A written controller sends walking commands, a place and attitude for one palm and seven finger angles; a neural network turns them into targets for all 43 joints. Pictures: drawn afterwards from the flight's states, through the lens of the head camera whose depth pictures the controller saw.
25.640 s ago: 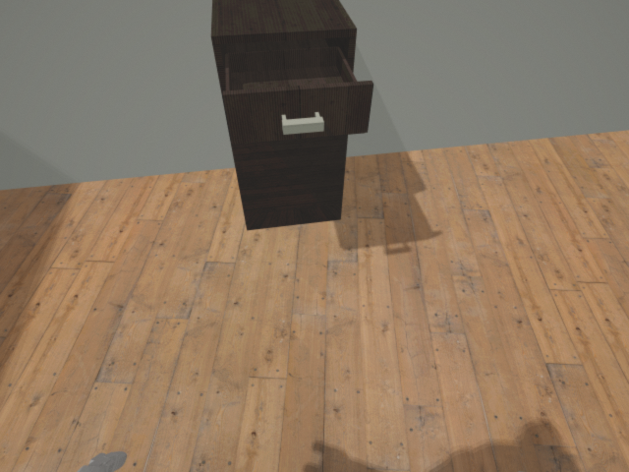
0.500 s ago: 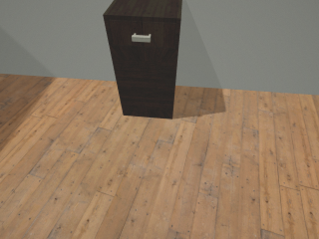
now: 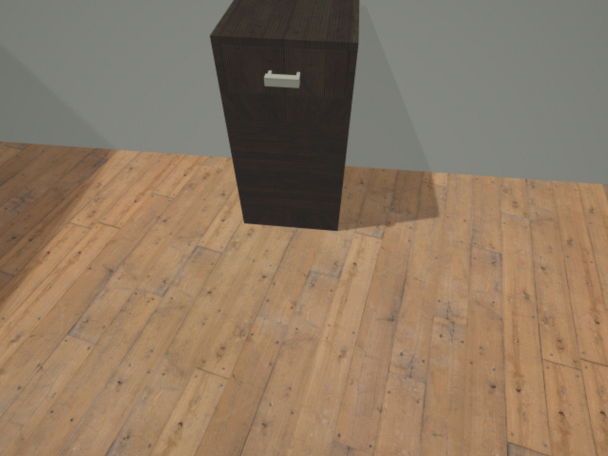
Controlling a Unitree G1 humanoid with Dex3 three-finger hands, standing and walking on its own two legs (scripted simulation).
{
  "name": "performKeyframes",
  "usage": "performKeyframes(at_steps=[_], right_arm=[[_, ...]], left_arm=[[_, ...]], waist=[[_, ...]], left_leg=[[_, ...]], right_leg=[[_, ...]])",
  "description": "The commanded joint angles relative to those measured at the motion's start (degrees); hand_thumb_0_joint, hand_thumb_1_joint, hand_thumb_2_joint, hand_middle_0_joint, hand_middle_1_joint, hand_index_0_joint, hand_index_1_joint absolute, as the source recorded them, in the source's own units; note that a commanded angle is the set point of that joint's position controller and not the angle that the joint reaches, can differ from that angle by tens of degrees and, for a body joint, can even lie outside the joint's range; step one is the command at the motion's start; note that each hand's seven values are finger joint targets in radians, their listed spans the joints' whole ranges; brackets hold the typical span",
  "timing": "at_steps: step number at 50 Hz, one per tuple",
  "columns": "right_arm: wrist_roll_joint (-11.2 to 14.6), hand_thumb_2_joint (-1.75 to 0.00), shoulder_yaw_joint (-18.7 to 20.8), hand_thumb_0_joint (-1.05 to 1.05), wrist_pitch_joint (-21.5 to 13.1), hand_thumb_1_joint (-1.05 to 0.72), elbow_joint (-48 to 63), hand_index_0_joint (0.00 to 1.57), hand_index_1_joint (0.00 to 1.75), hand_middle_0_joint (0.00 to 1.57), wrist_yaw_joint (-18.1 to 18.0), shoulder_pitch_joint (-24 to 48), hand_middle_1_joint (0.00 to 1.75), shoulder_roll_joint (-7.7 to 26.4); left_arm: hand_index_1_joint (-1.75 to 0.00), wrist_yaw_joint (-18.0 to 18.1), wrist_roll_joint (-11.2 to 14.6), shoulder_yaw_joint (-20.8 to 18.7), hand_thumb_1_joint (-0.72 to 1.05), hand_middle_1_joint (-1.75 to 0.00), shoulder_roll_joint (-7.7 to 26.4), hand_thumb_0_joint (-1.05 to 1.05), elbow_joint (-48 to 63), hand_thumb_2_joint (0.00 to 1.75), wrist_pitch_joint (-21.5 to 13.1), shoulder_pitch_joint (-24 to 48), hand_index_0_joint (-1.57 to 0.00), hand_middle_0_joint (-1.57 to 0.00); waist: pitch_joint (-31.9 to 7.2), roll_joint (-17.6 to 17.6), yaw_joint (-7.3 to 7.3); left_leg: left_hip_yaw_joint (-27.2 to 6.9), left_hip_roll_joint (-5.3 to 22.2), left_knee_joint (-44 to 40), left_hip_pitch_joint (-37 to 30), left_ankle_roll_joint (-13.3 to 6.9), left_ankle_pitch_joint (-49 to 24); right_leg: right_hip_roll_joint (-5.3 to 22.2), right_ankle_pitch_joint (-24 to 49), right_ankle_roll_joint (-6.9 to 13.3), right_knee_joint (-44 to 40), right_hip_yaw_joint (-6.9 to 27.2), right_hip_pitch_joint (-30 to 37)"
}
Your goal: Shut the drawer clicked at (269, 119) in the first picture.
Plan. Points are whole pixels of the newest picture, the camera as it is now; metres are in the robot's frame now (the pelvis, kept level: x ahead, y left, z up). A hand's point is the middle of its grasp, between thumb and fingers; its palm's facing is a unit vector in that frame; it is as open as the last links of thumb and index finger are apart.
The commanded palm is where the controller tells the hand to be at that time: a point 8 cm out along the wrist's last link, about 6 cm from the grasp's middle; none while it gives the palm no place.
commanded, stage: let the arm hang, fingers relaxed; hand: left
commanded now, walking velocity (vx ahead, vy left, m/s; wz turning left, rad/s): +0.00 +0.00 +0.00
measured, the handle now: (283, 77) +1.11 +0.13 -0.06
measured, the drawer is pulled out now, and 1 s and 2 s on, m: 0.00 0.00 0.00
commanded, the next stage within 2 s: look to check the result in 0.32 s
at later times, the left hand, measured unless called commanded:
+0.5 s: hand out of the picture +0.04 +0.19 -0.17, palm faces +0.01 -0.97 -0.24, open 7.3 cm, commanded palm none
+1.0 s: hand out of the picture +0.08 +0.21 -0.16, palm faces +0.00 -0.96 -0.28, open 7.3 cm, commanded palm none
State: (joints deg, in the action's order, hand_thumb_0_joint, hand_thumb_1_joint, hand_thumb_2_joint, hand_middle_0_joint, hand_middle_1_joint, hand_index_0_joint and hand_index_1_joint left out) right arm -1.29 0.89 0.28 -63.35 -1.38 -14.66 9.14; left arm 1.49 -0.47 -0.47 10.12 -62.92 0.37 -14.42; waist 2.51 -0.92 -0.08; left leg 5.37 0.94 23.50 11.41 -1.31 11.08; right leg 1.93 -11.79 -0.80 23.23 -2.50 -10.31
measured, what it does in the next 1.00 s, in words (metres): stands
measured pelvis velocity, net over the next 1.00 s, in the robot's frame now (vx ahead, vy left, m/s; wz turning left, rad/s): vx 0.02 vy -0.01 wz -0.01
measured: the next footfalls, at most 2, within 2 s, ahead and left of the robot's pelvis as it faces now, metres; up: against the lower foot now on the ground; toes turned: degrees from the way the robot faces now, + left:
none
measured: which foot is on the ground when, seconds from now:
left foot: down 0.00-1.00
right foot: down 0.00-1.00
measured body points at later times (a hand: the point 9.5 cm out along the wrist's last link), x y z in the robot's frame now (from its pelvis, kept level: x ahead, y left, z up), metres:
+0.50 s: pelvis +0.01 +0.00 +0.00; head +0.03 +0.00 +0.45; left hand +0.04 +0.24 -0.15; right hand +0.02 -0.23 -0.16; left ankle +0.02 +0.10 -0.74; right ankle +0.01 -0.13 -0.74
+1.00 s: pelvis +0.02 -0.01 +0.00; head +0.04 -0.02 +0.45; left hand +0.08 +0.26 -0.14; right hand +0.07 -0.27 -0.15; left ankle +0.02 +0.10 -0.74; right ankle +0.01 -0.13 -0.74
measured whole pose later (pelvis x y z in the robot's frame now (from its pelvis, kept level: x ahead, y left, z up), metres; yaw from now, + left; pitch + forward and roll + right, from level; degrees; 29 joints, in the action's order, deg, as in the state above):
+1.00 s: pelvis +0.02 -0.01 +0.00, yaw -1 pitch -1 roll +0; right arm -1.2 1.6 -0.5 -65.1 -1.1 -9.1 14.4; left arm 1.0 -0.6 -1.3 14.0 -64.9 -0.8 -9.2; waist 2.6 -1.0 -0.5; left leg 5.7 1.6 19.5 7.6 -0.3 11.0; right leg 1.1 -11.8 -0.2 19.5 -2.2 -6.9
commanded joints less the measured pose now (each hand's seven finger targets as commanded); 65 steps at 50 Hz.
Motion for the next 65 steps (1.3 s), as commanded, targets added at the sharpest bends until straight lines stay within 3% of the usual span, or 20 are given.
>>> performKeyframes(at_steps=[1,9,24,65], right_arm=[[0.2,-0.9,1.0,0.0,-0.9,-0.9,1.1,0.2,0.3,0.2,-0.1,-3.0,0.3,6.1],[0.3,-0.9,1.2,0.0,-1.3,-0.9,0.5,0.2,0.3,0.2,-0.2,-2.4,0.3,6.3],[0.4,-0.9,1.6,0.0,-1.4,-0.9,-0.1,0.2,0.3,0.2,-0.3,-0.8,0.3,8.0],[0.3,-0.9,2.1,0.0,-1.7,-0.9,1.2,0.2,0.3,0.2,0.2,7.5,0.3,17.3]], left_arm=[[-0.3,0.3,-0.2,-1.2,0.9,-0.3,6.6,0.0,0.9,0.9,-1.0,-2.3,-0.2,-0.2],[-0.3,0.4,-0.3,-1.5,0.9,-0.3,7.0,0.0,0.5,0.9,-1.4,-1.5,-0.2,-0.2],[-0.3,0.4,-0.3,-1.9,0.9,-0.3,8.5,0.0,0.1,0.9,-1.7,0.1,-0.2,-0.2],[-0.3,-0.2,-0.2,-2.7,0.9,-0.3,17.3,0.0,1.2,0.9,-2.8,8.1,-0.2,-0.2]], waist=[[1.4,0.2,-0.2],[0.2,-0.2,-0.14],[0.1,0.7,-0.38],[-4.5,1.2,-0.65]], left_leg=[[-6.6,5.9,-6.6,-0.7,-0.7,0.1],[-6.2,5.9,-6.1,-2.3,-0.9,-4.6],[-5.9,6.1,-6.0,-4.0,-0.9,-6.7],[-6.2,7.1,-6.9,-8.3,0.0,-11.9]], right_leg=[[3.8,-0.6,2.3,-4.5,3.9,-3.1],[4.1,2.8,2.2,-4.3,4.2,-1.8],[4.5,4.7,2.4,-5.1,4.6,-1.2],[5.9,13.9,2.7,-7.6,5.6,3.3]])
